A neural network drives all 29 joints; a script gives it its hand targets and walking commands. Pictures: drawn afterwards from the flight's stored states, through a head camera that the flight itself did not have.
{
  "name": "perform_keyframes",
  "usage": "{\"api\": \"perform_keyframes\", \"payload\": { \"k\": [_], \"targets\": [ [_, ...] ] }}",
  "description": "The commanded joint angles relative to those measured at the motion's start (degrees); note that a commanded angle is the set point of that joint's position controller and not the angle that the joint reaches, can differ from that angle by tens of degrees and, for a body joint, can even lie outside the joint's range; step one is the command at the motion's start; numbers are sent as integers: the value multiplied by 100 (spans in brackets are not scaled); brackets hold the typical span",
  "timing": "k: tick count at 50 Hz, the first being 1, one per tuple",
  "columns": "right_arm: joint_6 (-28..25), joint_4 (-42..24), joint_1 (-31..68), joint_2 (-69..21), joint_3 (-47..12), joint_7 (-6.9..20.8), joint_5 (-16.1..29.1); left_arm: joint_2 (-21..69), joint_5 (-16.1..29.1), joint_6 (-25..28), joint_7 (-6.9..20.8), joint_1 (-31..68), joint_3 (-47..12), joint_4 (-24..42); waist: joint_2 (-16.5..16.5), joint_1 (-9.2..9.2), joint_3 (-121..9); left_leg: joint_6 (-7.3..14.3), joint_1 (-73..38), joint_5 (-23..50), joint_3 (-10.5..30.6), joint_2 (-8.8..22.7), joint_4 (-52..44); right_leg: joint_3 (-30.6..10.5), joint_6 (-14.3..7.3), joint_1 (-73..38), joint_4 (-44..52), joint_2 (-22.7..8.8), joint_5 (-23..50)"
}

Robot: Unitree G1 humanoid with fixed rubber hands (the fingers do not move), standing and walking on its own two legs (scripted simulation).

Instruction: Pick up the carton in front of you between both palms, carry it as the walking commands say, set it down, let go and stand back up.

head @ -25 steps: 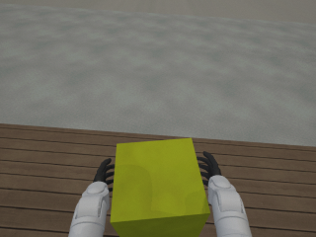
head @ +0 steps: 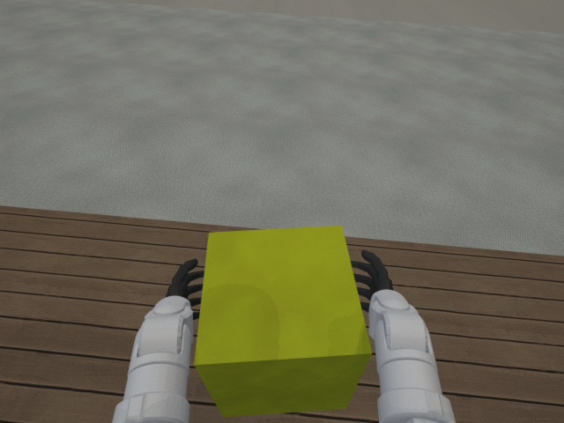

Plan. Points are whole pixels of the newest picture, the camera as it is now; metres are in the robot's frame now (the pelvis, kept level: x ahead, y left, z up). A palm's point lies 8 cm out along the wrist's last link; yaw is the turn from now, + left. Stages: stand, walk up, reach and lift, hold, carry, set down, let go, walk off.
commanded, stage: reach and lift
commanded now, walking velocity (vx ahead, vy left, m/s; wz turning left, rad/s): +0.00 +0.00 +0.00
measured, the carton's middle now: (280, 324) +0.31 +0.00 -0.04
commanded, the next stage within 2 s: hold in 0.50 s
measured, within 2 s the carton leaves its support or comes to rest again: neither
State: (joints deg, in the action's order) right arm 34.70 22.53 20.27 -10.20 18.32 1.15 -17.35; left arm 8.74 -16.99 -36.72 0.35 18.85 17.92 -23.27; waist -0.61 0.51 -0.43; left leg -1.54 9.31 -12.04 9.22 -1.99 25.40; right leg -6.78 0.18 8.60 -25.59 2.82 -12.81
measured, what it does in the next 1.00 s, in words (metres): stands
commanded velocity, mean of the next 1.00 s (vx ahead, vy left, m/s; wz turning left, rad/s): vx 0.00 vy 0.00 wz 0.00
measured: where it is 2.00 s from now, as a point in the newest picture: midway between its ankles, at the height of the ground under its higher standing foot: outside the picture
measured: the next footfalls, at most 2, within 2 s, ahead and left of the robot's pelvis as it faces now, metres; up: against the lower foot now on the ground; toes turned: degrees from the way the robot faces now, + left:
left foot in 1.66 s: +0.17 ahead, +0.10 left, +0.00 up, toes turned +8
right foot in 1.98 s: +0.42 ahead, -0.13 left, +0.00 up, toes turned -12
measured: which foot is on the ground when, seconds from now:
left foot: down 0.00-1.00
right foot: down 0.00-1.00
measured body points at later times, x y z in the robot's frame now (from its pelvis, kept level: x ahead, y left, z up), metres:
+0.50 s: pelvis +0.02 +0.01 +0.01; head -0.02 +0.01 +0.45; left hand +0.32 +0.15 +0.03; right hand +0.32 -0.15 +0.04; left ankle +0.03 +0.14 -0.74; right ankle +0.02 -0.12 -0.74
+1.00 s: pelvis +0.01 +0.00 +0.01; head -0.03 +0.01 +0.45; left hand +0.31 +0.15 +0.04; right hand +0.32 -0.15 +0.05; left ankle +0.03 +0.14 -0.74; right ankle +0.02 -0.12 -0.74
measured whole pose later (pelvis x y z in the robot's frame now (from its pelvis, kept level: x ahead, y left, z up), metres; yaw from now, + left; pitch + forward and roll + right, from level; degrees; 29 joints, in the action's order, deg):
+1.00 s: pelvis +0.01 +0.00 +0.01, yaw +0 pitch -6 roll +0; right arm 42.9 14.1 17.5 -9.4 14.6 1.4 -16.4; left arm 9.1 -16.5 -44.6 0.4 16.6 14.4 -15.2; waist -0.1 0.5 0.4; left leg -0.9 2.8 -10.7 8.5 -2.0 19.9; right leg -6.8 0.4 2.2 -20.2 1.9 -11.6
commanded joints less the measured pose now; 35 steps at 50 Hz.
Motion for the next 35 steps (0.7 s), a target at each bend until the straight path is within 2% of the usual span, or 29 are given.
{"api": "perform_keyframes", "payload": {
  "k": [1,2,3,5,6,9,10,11,12,13,14,15,17,19,20,21,23,24,25,26,27,28,29,30,31,32,33,34,35],
  "targets": [
    [110,417,2364,-5781,-3115,1296,1269,5365,1496,226,1579,3294,-3263,190,29,99,-1335,162,-291,461,-526,-352,-456,357,87,-482,540,152,850],
    [135,459,2270,-5738,-3026,1339,1223,5349,1468,212,1570,3413,-3224,311,212,91,-1396,125,-456,433,-568,-348,-540,388,69,-419,598,158,808],
    [125,139,2549,-5703,-3188,1330,1349,5509,1480,202,1564,3274,-3288,284,48,60,-1286,124,-370,474,-526,-321,-505,408,72,-410,586,201,753],
    [213,227,2097,-5726,-3131,1340,1213,5505,1532,184,1530,3296,-3423,500,153,233,-1417,106,-445,635,-488,-366,-575,351,57,-653,540,213,1154],
    [185,81,2285,-5736,-3169,1333,1338,5475,1623,189,1540,3300,-3506,713,32,112,-1574,92,-576,765,-468,-357,-469,432,77,-672,557,230,1074],
    [245,-62,1935,-5597,-3302,1337,1355,5491,1673,127,1470,3031,-3657,900,104,100,-1635,41,-612,1246,-401,-321,-592,452,41,-834,565,297,1526],
    [258,-81,1680,-5541,-3238,1324,1328,5469,1771,124,1428,3043,-3684,949,266,326,-1660,-24,-757,1300,-427,-367,-548,368,24,-851,599,289,1653],
    [272,-177,1944,-5616,-3335,1317,1394,5384,1569,73,1432,2932,-3536,840,129,22,-1575,42,-625,1182,-429,-363,-628,409,63,-897,605,272,1528],
    [279,-243,1954,-5520,-3388,1325,1397,5381,1563,54,1396,2871,-3575,999,242,-29,-1368,32,-579,1161,-448,-343,-620,434,34,-826,549,288,1501],
    [319,-261,1818,-5583,-3363,1342,1446,5374,1599,47,1385,2795,-3603,1059,112,46,-1440,55,-703,1255,-394,-287,-618,432,46,-729,617,291,1413],
    [304,-388,1756,-5472,-3454,1349,1413,5543,1776,56,1387,2795,-3720,1072,253,250,-1625,9,-873,1332,-450,-367,-583,380,31,-763,642,280,1568],
    [300,-465,1697,-5520,-3519,1371,1478,5460,1739,12,1361,2510,-3746,1080,220,142,-1609,25,-895,1430,-388,-349,-639,380,34,-793,594,310,1624],
    [311,-475,1567,-5343,-3451,1380,1445,5518,1735,-48,1315,2519,-3741,1149,230,156,-1572,-18,-933,1580,-412,-369,-620,285,17,-839,662,266,1775],
    [387,-429,1523,-5229,-3361,1393,1410,5382,1681,-78,1302,2435,-3540,1093,189,-22,-1291,16,-669,1554,-381,-310,-729,376,31,-850,619,305,1701],
    [380,-749,1605,-5371,-3566,1409,1515,5427,1683,-117,1285,2346,-3612,1179,174,85,-1424,30,-928,1501,-461,-402,-734,340,94,-835,663,306,1765],
    [413,-558,1647,-5242,-3417,1408,1401,5591,1733,-91,1286,2505,-3658,1220,97,52,-1384,41,-948,1748,-329,-310,-780,414,72,-717,705,364,1723],
    [397,-923,1764,-5338,-3732,1398,1618,5482,1745,-147,1310,2333,-3698,1253,113,-24,-1210,35,-729,1538,-430,-397,-764,347,70,-819,706,329,1674],
    [444,-686,1816,-5306,-3503,1411,1495,5432,1663,-171,1315,2469,-3522,1113,72,-88,-1301,63,-661,1280,-410,-358,-822,346,81,-903,670,312,1593],
    [422,-826,1796,-5306,-3593,1398,1529,5548,1723,-174,1300,2507,-3748,1326,86,37,-1408,21,-913,1502,-425,-406,-777,379,92,-860,738,320,1646],
    [440,-976,1959,-5321,-3720,1403,1650,5501,1770,-190,1320,2429,-3693,1264,-70,-134,-1438,66,-868,1628,-396,-391,-718,394,97,-876,688,323,1664],
    [482,-1039,1921,-5341,-3796,1411,1653,5592,1823,-216,1317,2557,-3791,1397,1,-18,-1600,80,-1139,1517,-408,-355,-745,388,96,-755,705,316,1607],
    [535,-966,1996,-5348,-3771,1381,1681,5561,1850,-268,1323,2700,-3864,1449,114,-59,-1548,44,-975,1630,-354,-345,-715,368,52,-931,692,306,1628],
    [558,-1214,1851,-5438,-3893,1370,1756,5492,2022,-288,1331,2815,-4085,1815,58,117,-1720,73,-1198,1550,-412,-378,-730,355,79,-868,711,321,1658],
    [653,-1043,1793,-5548,-3972,1349,1837,5421,1975,-335,1343,2640,-4071,1796,93,-122,-1693,89,-1276,1720,-393,-386,-724,334,125,-839,701,297,1810],
    [670,-1321,1997,-5491,-3978,1314,1775,5381,1945,-392,1346,2778,-3954,1743,-72,9,-1735,86,-1297,1666,-409,-367,-712,340,158,-803,726,312,1710],
    [749,-982,1763,-5381,-3786,1292,1734,5246,1889,-467,1327,2765,-3923,1721,109,-38,-1457,71,-974,1290,-415,-361,-744,291,67,-966,759,245,1543],
    [809,-856,1867,-5277,-3553,1275,1581,5133,1697,-536,1328,2694,-3623,1367,26,20,-1196,95,-1018,1082,-447,-349,-803,340,107,-749,809,246,1286],
    [832,-764,1745,-5238,-3542,1284,1527,5102,1637,-575,1355,2404,-3428,1249,75,-110,-922,90,-814,798,-484,-431,-903,331,86,-708,921,254,935],
    [821,-579,1866,-5152,-3309,1313,1418,5135,1620,-551,1372,2648,-3513,1151,-18,120,-856,104,-819,729,-466,-353,-885,336,72,-704,871,241,951]
  ]
}}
